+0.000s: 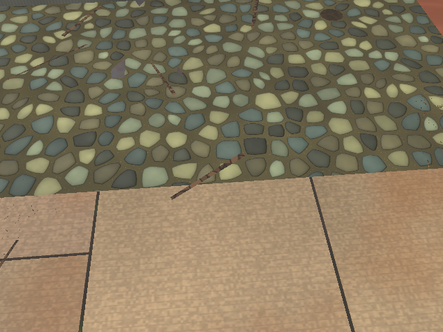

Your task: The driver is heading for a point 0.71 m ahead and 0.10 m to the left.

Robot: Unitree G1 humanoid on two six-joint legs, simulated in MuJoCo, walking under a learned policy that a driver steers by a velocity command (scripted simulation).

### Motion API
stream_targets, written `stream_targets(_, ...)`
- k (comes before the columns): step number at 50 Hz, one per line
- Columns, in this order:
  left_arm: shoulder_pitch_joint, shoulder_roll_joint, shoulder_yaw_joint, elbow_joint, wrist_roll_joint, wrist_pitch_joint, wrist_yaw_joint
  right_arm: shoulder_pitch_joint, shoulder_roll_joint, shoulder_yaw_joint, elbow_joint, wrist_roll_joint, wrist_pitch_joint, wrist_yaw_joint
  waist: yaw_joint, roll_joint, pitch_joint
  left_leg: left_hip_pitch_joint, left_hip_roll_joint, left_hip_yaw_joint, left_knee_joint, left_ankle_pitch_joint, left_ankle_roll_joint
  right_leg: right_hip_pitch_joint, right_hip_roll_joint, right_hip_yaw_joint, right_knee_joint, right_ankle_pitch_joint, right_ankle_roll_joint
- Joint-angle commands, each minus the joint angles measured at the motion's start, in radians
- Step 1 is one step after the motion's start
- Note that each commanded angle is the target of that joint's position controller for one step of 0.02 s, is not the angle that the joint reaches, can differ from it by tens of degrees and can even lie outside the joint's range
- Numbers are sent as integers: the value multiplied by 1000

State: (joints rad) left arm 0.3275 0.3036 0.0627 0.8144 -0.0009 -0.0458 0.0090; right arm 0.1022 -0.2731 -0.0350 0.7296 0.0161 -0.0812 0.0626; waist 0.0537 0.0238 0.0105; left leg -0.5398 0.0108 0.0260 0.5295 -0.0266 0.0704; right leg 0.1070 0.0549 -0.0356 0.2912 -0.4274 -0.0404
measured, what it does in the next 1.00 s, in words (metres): walks ahead, turning left: left foot, then right foot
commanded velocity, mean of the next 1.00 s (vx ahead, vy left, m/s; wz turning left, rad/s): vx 0.48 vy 0.00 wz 0.36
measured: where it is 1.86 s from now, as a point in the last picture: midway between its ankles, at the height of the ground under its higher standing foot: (196, 271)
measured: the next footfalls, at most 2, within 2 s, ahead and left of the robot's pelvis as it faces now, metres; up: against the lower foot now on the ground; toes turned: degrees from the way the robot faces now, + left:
left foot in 0.02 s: +0.19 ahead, +0.10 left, +0.00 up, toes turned +2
right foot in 0.48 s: +0.49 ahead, -0.06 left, +0.00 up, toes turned +21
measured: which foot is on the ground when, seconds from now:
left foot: up 0.00-0.00, down 0.02-0.48, up 0.50-0.94, down 0.96-1.00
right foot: down 0.00-0.04, up 0.06-0.46, down 0.48-0.96, up 0.98-1.00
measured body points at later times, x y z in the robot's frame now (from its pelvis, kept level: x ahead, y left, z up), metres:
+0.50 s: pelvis +0.31 +0.01 +0.00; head +0.33 +0.02 +0.45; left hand +0.47 +0.30 -0.06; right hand +0.41 -0.27 -0.11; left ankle +0.15 +0.10 -0.72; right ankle +0.45 -0.07 -0.73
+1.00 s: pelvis +0.54 +0.12 +0.00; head +0.57 +0.15 +0.45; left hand +0.42 +0.38 -0.13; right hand +0.85 +0.01 -0.06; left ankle +0.61 +0.26 -0.72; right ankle +0.46 -0.07 -0.70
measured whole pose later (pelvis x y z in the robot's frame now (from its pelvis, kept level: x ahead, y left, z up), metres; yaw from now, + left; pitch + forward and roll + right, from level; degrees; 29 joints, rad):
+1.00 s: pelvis +0.54 +0.12 +0.00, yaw +23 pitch +2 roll -2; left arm 0.38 0.30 0.05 0.88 0.00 -0.06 0.00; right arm 0.03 -0.27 -0.03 0.64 -0.02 -0.07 0.03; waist 0.09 0.01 0.04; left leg -0.48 0.01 0.00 0.53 -0.08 0.04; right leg -0.10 -0.02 0.00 0.64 -0.49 0.03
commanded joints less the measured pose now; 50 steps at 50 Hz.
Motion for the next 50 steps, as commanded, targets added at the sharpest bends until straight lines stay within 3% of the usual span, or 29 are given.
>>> stream_targets(1,-29,159,33,-69,6,8,26,237,-213,-83,-18,-4,-4,-13,-168,-56,-186,433,-15,-49,0,-8,94,-165,-220,-25,500,1030,-40)
stream_targets(2,87,60,-2,-107,23,-16,12,327,-320,-109,-17,-5,-3,-21,-123,173,-328,840,244,-537,-20,-116,285,-591,-54,-31,911,442,41)
stream_targets(3,51,63,-11,-96,18,-46,-3,353,-242,-89,-7,11,-2,-20,-151,190,-403,959,313,-849,-196,-273,337,-790,36,116,1052,-119,49)
stream_targets(4,-42,128,5,-128,-22,-73,-21,311,-198,-74,-15,7,1,-25,-169,128,-268,874,291,-731,-227,-351,278,-888,-35,170,1084,-66,28)
stream_targets(5,-112,127,0,-150,-31,-88,-24,252,-182,-69,-32,1,4,-30,-154,38,-165,729,255,-617,-241,-320,244,-888,-81,152,1023,12,15)
stream_targets(6,-144,123,3,-156,-10,-93,-20,197,-163,-61,-44,-3,7,-32,-119,-27,-78,577,220,-530,-263,-228,226,-857,-113,137,923,58,19)
stream_targets(7,-138,128,11,-157,8,-87,-15,163,-143,-53,-57,-13,7,-36,-83,-13,-50,478,187,-472,-285,-131,217,-790,-138,138,851,96,27)
stream_targets(9,-97,109,11,-155,19,-69,-11,134,-143,-53,-74,-13,10,-43,-46,29,-39,380,153,-416,-314,-13,226,-726,-147,124,774,116,58)
stream_targets(11,-111,86,4,-162,21,-55,-4,144,-166,-60,-72,-9,8,-55,-42,31,-25,309,131,-350,-324,75,227,-713,-140,99,676,172,93)
stream_targets(16,-296,41,-14,-206,11,-62,-10,218,-190,-71,-43,6,25,-77,-116,48,-10,236,56,-278,-296,8,151,-594,-69,80,317,511,123)
stream_targets(20,-349,80,1,-225,-5,-76,-24,270,-180,-71,-24,14,41,-83,-124,65,-15,352,98,-391,-205,-68,127,-568,-50,125,201,480,102)
stream_targets(23,-246,116,23,-200,-7,-89,-24,241,-167,-71,-34,7,50,-84,-55,98,-40,390,102,-448,-87,-25,93,-433,-53,114,144,385,44)
stream_targets(24,-146,147,38,-184,5,-94,-17,237,-129,-57,-44,1,47,-80,-4,79,-119,349,53,-408,50,-6,62,-254,-105,142,141,373,1)
stream_targets(25,4,203,52,-172,16,-92,-8,256,-67,-34,-63,-18,44,-77,46,-51,-264,221,-21,-310,331,-196,24,5,-283,319,158,313,-58)
stream_targets(26,67,265,69,-127,19,-76,-18,396,-33,-21,-89,16,33,-75,-25,-403,-347,-118,-123,-200,620,-579,-29,248,-470,791,57,65,-215)
stream_targets(27,40,161,48,-143,-2,-74,-24,378,-135,-37,-51,22,32,-79,3,-256,-257,-216,-43,-231,729,-533,-42,190,-454,818,12,-125,-193)
stream_targets(28,8,110,34,-143,-2,-70,-23,270,-173,-49,-60,15,35,-78,29,-156,-135,-235,-19,-209,747,-435,-48,75,-405,654,3,-77,-155)
stream_targets(29,-33,99,26,-144,9,-65,-24,211,-159,-47,-72,4,35,-79,16,-85,-73,-207,8,-179,728,-373,-54,-33,-361,539,-11,63,-141)
stream_targets(30,-57,83,20,-133,12,-62,-25,169,-145,-48,-86,-5,31,-75,4,-79,-20,-199,29,-177,678,-333,-57,-111,-327,461,-30,180,-147)
stream_targets(31,-67,72,14,-127,18,-64,-24,170,-127,-47,-90,0,29,-69,-19,-108,-10,-157,50,-170,641,-309,-55,-164,-300,398,-50,252,-144)
stream_targets(33,-65,64,13,-109,7,-69,-26,178,-92,-39,-89,4,31,-62,-38,-133,-14,-124,61,-139,564,-305,-60,-197,-279,326,-83,337,-161)
stream_targets(37,-52,123,28,-76,-8,-65,-22,74,-51,-16,-119,-12,24,-51,-24,-101,5,-124,88,-89,331,-168,-77,-217,-281,227,-135,449,-185)
stream_targets(40,-24,146,31,-51,-16,-53,-20,-16,-45,-8,-133,-6,12,-39,7,-99,16,-46,67,-51,152,-18,-78,-235,-251,144,-139,471,-159)
stream_targets(44,34,160,32,-5,-25,-33,-17,-99,-66,-15,-163,-4,4,-28,17,-110,34,7,30,-39,30,9,-52,-167,-279,131,-79,596,-125)
stream_targets(46,20,171,34,5,-25,-19,-9,-43,-91,-29,-150,-15,-2,-25,-33,-118,-12,121,-1,-25,-35,22,-21,-133,-268,107,31,767,-84)
stream_targets(47,8,164,30,3,-25,-17,-5,52,-117,-43,-115,-25,-2,-29,-84,-109,-73,271,-28,-4,-71,84,2,-154,-233,81,135,867,-56)
stream_targets(48,13,137,18,-3,-15,-21,-2,151,-163,-60,-89,-34,-1,-39,-128,-78,-144,453,21,-38,-75,269,31,-232,-179,45,287,794,-12)
stream_targets(49,76,60,-12,-29,23,-31,-5,252,-247,-72,-86,-61,10,-52,-127,116,-302,798,279,-310,13,630,144,-502,-91,8,615,342,55)
stream_targets(50,201,28,-29,8,11,-33,-11,265,-232,-64,-77,-47,26,-49,-102,257,-452,908,432,-553,-34,664,280,-646,-16,90,854,-264,89)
